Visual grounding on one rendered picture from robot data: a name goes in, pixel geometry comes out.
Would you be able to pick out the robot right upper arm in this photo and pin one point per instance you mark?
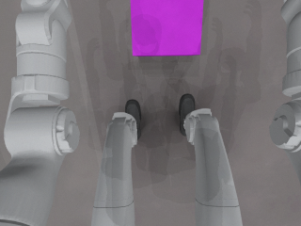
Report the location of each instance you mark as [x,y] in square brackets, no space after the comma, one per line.
[285,132]

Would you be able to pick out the robot right thigh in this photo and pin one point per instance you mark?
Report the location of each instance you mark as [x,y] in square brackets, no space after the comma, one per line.
[216,201]

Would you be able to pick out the right robot forearm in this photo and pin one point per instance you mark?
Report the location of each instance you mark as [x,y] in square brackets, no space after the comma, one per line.
[291,82]

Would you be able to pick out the robot left upper arm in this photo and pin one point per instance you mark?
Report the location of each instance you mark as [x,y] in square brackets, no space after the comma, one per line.
[38,139]

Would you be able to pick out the left robot shin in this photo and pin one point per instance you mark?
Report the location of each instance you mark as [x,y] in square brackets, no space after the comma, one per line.
[120,115]

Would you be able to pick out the left robot forearm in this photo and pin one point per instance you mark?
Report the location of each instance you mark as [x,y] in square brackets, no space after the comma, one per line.
[41,51]

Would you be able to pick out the carton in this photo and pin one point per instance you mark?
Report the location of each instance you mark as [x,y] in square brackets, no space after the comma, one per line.
[166,28]

